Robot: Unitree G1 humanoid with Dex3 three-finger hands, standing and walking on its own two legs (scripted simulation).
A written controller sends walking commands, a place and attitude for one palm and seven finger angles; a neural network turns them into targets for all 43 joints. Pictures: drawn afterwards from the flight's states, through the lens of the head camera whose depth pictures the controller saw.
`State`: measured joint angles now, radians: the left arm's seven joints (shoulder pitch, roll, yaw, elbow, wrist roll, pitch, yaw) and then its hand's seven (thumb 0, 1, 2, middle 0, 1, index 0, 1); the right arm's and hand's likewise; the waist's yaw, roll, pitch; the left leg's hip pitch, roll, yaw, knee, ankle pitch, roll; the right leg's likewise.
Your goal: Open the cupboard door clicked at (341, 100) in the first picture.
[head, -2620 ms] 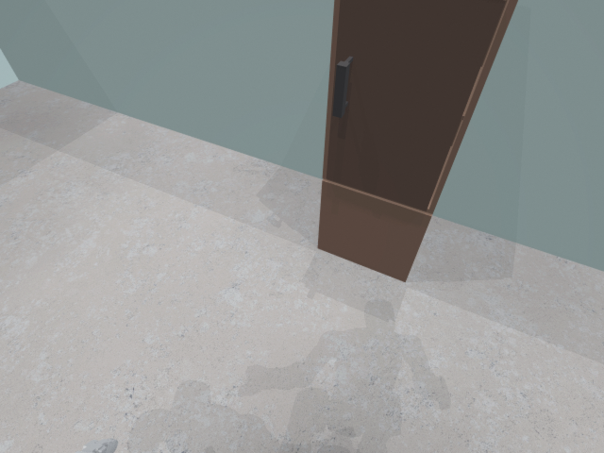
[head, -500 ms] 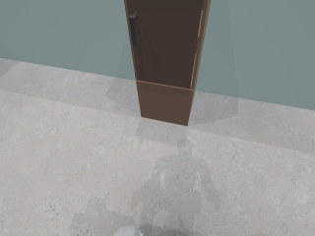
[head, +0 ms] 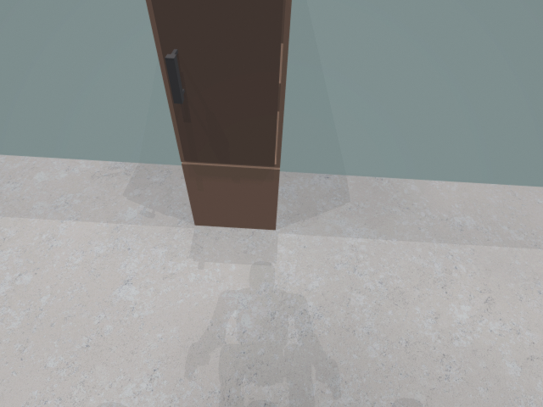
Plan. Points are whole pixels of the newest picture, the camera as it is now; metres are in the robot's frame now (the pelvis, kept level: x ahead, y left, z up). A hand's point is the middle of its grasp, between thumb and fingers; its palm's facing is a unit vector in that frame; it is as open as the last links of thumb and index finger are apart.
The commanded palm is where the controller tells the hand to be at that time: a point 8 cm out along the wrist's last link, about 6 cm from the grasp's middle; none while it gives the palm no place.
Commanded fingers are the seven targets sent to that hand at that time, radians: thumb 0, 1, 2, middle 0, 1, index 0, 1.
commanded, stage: take the last steps up to it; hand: left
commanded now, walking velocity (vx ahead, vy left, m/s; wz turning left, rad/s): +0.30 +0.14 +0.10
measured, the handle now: (177, 76) +0.98 +0.32 +0.01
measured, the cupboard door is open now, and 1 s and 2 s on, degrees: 0 0 0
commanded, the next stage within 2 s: come to a stop and stand still in 1.02 s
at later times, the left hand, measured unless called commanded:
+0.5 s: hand out of the picture +0.02 +0.27 -0.21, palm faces +0.13 -0.98 -0.15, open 7.4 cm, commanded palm none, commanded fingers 0.00 0.90 0.90 -0.20 -0.30 -0.20 -0.30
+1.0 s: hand (140, 275) +0.41 +0.30 -0.17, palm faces -0.04 -0.99 -0.14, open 7.4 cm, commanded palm none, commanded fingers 0.00 0.90 0.90 -0.20 -0.30 -0.20 -0.30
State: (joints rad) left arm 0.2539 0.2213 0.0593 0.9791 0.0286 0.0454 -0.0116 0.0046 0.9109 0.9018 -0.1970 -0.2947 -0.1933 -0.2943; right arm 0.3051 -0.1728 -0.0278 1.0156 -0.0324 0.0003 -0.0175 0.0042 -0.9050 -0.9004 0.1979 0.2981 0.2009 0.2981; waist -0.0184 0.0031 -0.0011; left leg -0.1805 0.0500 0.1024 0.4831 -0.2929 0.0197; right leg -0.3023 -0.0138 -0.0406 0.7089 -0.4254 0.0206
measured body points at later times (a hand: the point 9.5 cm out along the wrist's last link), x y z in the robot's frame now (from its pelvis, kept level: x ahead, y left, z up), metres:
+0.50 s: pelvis +0.12 +0.10 -0.03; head +0.13 +0.14 +0.42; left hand +0.02 +0.32 -0.19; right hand +0.18 -0.14 -0.16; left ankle +0.19 +0.20 -0.74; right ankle +0.00 -0.09 -0.69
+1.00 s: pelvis +0.30 +0.15 -0.01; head +0.32 +0.15 +0.44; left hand +0.41 +0.36 -0.16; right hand +0.19 -0.04 -0.16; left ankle +0.19 +0.20 -0.74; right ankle +0.40 +0.02 -0.72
